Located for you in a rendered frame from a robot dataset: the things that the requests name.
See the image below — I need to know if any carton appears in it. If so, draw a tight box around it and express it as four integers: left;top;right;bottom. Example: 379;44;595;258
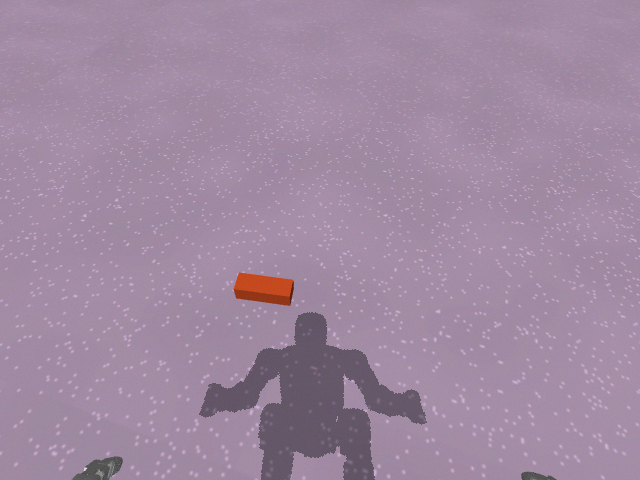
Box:
234;273;294;306

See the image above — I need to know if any left robot hand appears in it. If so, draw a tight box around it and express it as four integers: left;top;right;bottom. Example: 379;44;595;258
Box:
71;457;123;480

